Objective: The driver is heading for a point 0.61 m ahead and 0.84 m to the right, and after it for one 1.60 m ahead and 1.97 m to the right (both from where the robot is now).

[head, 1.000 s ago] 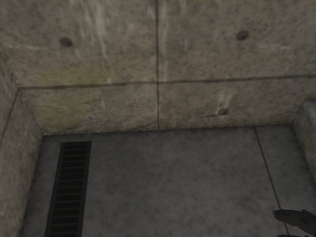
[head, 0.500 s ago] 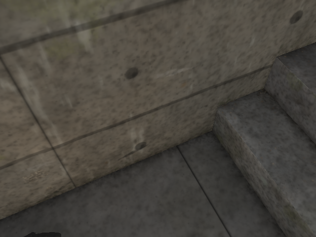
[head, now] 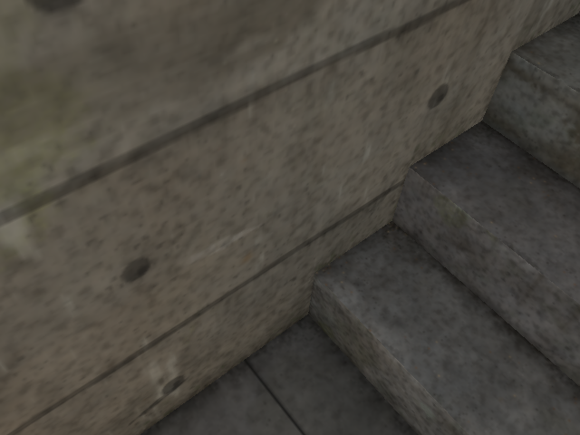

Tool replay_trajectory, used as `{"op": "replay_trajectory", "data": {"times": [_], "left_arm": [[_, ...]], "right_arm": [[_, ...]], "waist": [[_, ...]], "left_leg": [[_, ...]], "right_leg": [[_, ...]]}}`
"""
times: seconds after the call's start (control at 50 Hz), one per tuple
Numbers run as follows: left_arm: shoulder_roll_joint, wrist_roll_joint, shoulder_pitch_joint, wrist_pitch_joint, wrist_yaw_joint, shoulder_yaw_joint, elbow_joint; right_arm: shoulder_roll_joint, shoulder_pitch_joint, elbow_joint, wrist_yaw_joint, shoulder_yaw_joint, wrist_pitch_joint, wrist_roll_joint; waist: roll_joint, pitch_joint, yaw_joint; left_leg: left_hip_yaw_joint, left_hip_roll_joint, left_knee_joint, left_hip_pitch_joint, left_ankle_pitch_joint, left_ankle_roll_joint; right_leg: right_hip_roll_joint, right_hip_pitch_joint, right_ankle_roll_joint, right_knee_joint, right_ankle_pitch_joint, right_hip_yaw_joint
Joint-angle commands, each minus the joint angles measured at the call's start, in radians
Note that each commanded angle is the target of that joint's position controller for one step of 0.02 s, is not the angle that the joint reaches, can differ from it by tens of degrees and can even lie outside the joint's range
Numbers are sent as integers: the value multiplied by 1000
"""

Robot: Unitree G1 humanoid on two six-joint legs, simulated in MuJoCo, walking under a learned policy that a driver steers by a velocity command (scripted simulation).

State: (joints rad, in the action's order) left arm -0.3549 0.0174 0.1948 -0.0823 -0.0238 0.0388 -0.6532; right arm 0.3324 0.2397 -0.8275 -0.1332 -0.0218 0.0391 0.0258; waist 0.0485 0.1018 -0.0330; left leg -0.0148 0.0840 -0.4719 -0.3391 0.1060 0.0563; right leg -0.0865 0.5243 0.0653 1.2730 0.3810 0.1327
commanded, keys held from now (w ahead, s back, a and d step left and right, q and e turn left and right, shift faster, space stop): w+e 0.12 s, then e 0.12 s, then no key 0.50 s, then e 0.26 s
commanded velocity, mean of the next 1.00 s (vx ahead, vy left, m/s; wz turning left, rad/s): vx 0.08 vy -0.06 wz -0.34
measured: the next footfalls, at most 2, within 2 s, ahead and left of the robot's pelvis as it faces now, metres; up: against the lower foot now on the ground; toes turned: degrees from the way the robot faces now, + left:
right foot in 0.22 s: +0.11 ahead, -0.22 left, +0.00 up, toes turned -6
left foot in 0.70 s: +0.15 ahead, +0.00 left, +0.00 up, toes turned -13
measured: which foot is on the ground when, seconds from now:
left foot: down 0.00-0.22, up 0.24-0.68, down 0.70-1.00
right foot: up 0.00-0.20, down 0.22-0.88, up 0.90-1.00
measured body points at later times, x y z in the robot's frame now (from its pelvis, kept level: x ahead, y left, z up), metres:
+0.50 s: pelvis +0.06 -0.12 +0.01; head +0.08 -0.17 +0.46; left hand +0.27 +0.11 -0.06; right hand +0.11 -0.43 -0.12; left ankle +0.11 +0.03 -0.65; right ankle +0.07 -0.21 -0.73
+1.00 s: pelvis +0.08 -0.13 +0.01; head +0.11 -0.14 +0.46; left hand +0.31 +0.12 -0.10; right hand +0.10 -0.44 -0.10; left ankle +0.11 +0.01 -0.73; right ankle +0.04 -0.22 -0.68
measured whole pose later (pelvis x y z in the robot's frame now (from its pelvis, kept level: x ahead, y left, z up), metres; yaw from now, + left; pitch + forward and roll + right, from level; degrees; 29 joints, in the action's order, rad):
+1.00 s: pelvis +0.08 -0.13 +0.01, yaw -19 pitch +1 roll +1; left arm -0.35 -0.01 0.15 -0.06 0.02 0.08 -0.79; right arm 0.32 0.16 -0.83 -0.06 -0.02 0.00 0.03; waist 0.01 0.04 0.01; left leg -0.08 0.07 -0.46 -0.20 0.27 0.03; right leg -0.06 0.43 0.02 0.92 0.50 0.05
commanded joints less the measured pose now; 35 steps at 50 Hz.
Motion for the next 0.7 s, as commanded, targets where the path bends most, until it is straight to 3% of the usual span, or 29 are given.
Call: {"op": "replay_trajectory", "data": {"times": [0.02,0.06,0.1,0.12,0.14,0.18,0.2,0.22,0.24,0.26,0.28,0.3,0.32,0.34,0.38,0.4,0.48,0.52,0.56,0.58,0.6,0.64,0.66,0.68,0.7], "left_arm": [[-24,5,-5,-17,-8,-8,141],[-31,7,10,-22,-14,-6,153],[-41,6,32,-26,-22,1,149],[-39,42,27,-35,-60,0,77],[-46,21,68,-22,-67,6,66],[-43,8,75,-12,-72,13,39],[-59,22,119,-4,-61,22,22],[-72,39,199,12,-49,27,-42],[-234,34,211,27,-31,48,-24],[-313,11,143,38,-11,75,1],[-250,21,84,41,0,65,-7],[-194,17,-40,106,-4,51,78],[-186,-4,-84,124,6,55,75],[-156,-16,-95,130,17,50,69],[-100,-14,-76,113,48,34,48],[-76,-10,-76,109,55,24,41],[-47,-1,-80,89,67,13,15],[-45,2,-89,80,72,13,1],[-70,7,-93,65,76,19,-11],[-31,22,19,65,68,5,-68],[-26,28,23,69,59,0,-88],[-21,17,-7,79,55,-5,-111],[-31,6,-34,83,56,-5,-122],[-26,-5,-49,92,60,-11,-130],[-72,-23,-116,95,59,9,-87]], "right_arm": [[201,14,54,-1,-60,4,-14],[239,10,63,2,-80,9,-22],[278,-24,83,3,-99,8,-29],[233,-71,69,39,-99,5,-10],[223,-95,97,66,-98,2,-8],[233,-80,81,71,-106,-17,2],[229,-64,70,77,-107,-30,10],[170,-36,63,82,-96,-51,17],[28,12,116,93,-54,-76,29],[46,12,169,82,-47,-82,34],[110,0,152,88,-61,-80,18],[180,-70,118,52,-86,-70,-7],[159,-10,78,32,-77,-71,19],[151,36,66,30,-73,-71,26],[130,35,74,49,-63,-58,14],[124,32,74,54,-63,-58,6],[89,-24,92,67,-46,-64,2],[67,-47,92,80,-34,-61,1],[67,-75,88,99,-26,-46,2],[8,-32,54,107,-12,-73,-8],[7,-54,61,105,-10,-80,-14],[16,-69,65,99,-12,-69,-16],[6,-47,58,96,-9,-47,-9],[-1,-14,44,91,-3,-23,1],[129,-42,51,100,-19,3,57]], "waist": [[-257,-119,5],[-268,-127,-5],[-276,-130,-30],[-268,-92,-23],[-313,-134,-18],[-318,-112,-17],[-242,-124,-49],[-26,-88,-76],[401,-29,-32],[462,-62,9],[319,-35,41],[46,10,36],[-12,-109,65],[14,-170,87],[47,-239,85],[67,-230,81],[90,-186,54],[91,-175,39],[99,-167,13],[116,-165,-25],[128,-117,-24],[102,-99,-3],[65,-103,26],[24,-139,56],[-10,-149,58]], "left_leg": [[162,275,256,62,-12,-182],[130,304,282,61,24,-175],[57,285,298,9,59,-138],[7,255,265,-23,121,-135],[-34,216,251,-36,220,-108],[-49,224,182,-18,217,-101],[-77,203,42,-21,214,-93],[-139,121,-261,-101,312,-82],[-144,-15,-525,-361,606,-36],[8,-28,-618,-319,539,-41],[41,0,-639,-304,412,-63],[118,-6,-718,-407,341,-11],[144,31,-736,-369,282,7],[162,40,-722,-311,238,22],[133,12,-739,-248,174,46],[121,-10,-741,-227,178,54],[112,-19,-555,-226,185,73],[106,-11,-426,-181,194,74],[84,-4,-316,-131,216,72],[1,-48,-228,-77,226,23],[0,-60,-172,-48,231,1],[5,-70,-27,11,217,-31],[12,-66,94,83,125,-42],[52,-19,197,218,-28,-46],[121,55,145,279,-166,-51]], "right_leg": [[110,2,11,-117,-60,-15],[144,-40,15,-209,-81,-23],[140,-159,7,-340,-109,-61],[111,-199,-35,-442,-83,-97],[82,-278,-46,-497,-56,-148],[85,-344,-73,-638,-71,-192],[69,-399,-93,-698,-21,-186],[48,-436,-109,-844,-26,-87],[303,-379,-170,-1066,67,353],[340,-267,-251,-1213,143,513],[321,-261,-260,-1184,192,445],[364,-294,-250,-1012,-310,441],[352,-376,-213,-920,-593,332],[332,-385,-197,-885,-731,256],[299,-377,-204,-891,-703,188],[297,-354,-222,-906,-673,179],[287,-394,-237,-924,-540,181],[282,-412,-227,-929,-490,183],[272,-426,-235,-930,-460,183],[249,-437,-239,-983,-371,149],[234,-419,-237,-980,-336,158],[238,-430,-232,-959,-387,186],[227,-421,-214,-926,-447,173],[216,-375,-188,-912,-476,167],[173,-312,-175,-899,-396,176]]}}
